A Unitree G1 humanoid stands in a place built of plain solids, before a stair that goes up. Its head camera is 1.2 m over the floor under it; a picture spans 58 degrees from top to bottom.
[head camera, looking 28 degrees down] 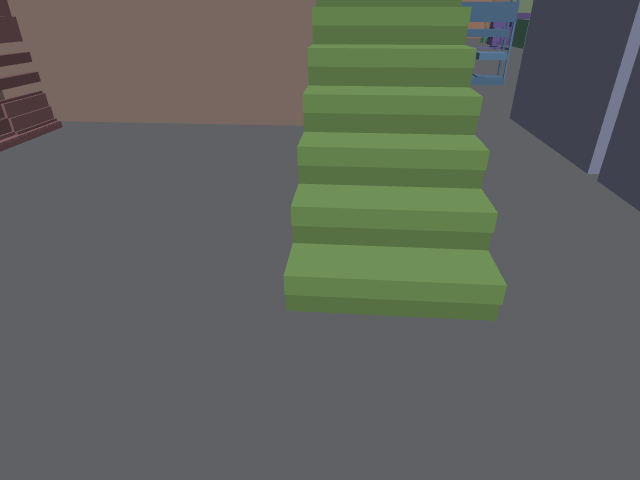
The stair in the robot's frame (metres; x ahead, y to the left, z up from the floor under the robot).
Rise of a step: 0.20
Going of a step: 0.27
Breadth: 0.93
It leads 5 degrees to the right of straight ahead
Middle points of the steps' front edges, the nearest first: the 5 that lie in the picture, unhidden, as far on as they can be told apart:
1.51 -0.31 0.20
1.78 -0.33 0.41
2.05 -0.35 0.61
2.32 -0.37 0.81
2.59 -0.39 1.01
